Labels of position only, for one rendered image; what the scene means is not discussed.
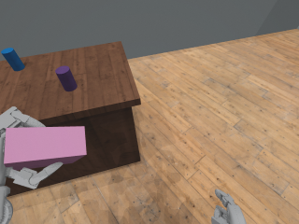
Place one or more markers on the left robot hand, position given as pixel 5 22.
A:
pixel 14 118

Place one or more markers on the left robot forearm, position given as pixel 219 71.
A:
pixel 6 207

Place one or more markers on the sponge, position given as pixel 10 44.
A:
pixel 35 147

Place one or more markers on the table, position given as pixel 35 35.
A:
pixel 101 103

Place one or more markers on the right robot hand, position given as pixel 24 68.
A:
pixel 232 215

